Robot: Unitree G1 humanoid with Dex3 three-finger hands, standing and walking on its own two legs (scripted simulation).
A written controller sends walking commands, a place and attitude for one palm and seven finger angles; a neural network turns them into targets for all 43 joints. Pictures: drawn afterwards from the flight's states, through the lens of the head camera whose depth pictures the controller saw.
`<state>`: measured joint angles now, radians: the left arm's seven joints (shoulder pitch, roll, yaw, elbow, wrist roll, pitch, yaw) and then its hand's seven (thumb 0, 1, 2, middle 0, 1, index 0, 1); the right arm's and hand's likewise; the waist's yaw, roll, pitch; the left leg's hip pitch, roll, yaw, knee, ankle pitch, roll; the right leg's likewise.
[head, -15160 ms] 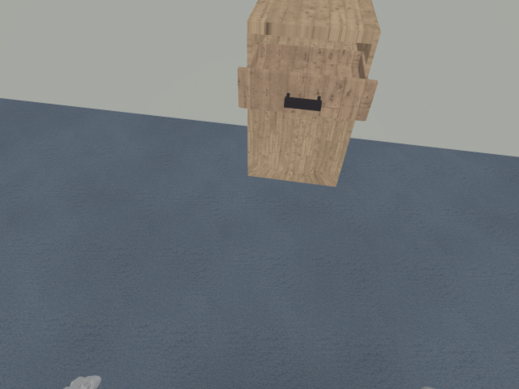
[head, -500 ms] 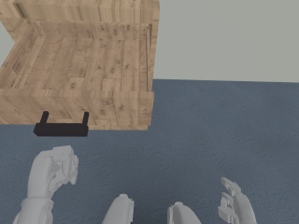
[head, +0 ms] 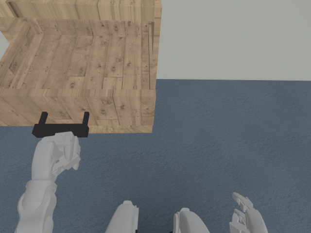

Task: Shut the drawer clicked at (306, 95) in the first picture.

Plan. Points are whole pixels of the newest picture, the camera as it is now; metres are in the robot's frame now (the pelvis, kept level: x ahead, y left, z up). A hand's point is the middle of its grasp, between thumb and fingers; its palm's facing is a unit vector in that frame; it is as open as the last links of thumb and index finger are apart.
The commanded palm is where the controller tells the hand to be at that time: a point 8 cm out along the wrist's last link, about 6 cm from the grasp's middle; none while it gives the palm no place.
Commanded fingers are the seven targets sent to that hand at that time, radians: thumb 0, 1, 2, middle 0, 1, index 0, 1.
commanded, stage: push the drawer shut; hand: left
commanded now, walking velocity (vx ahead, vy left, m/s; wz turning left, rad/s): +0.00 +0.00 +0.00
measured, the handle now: (63, 123) +0.37 +0.25 +0.04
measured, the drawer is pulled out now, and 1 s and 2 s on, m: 0.29 0.16 0.04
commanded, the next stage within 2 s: none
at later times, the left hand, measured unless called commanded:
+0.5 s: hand (82, 127) +0.36 +0.21 +0.03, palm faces +0.08 -1.00 -0.04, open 3.2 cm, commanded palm +0.35 +0.25 +0.04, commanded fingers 0.00 0.90 0.90 -1.40 -1.60 -1.40 -1.60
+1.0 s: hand (87, 108) +0.42 +0.21 +0.03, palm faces +0.09 -1.00 -0.04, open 3.2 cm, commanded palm +0.41 +0.26 +0.04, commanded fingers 0.00 0.90 0.90 -1.40 -1.60 -1.40 -1.60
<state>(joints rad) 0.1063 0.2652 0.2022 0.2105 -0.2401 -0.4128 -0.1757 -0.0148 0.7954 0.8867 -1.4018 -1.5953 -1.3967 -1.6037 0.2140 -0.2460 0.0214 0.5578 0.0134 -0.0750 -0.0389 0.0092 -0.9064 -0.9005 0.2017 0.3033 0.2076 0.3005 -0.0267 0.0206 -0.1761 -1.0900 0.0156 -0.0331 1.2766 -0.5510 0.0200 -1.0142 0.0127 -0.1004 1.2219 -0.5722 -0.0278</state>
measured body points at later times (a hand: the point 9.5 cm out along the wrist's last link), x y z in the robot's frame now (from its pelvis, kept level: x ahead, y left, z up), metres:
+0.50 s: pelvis -0.01 +0.01 +0.01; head +0.10 +0.03 +0.44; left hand +0.35 +0.26 +0.03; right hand +0.12 -0.25 -0.10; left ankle +0.03 +0.10 -0.63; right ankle +0.01 -0.11 -0.63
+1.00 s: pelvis +0.00 +0.00 +0.00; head +0.12 +0.03 +0.44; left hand +0.41 +0.26 +0.03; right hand +0.08 -0.26 -0.11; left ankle +0.03 +0.10 -0.63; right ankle +0.01 -0.11 -0.63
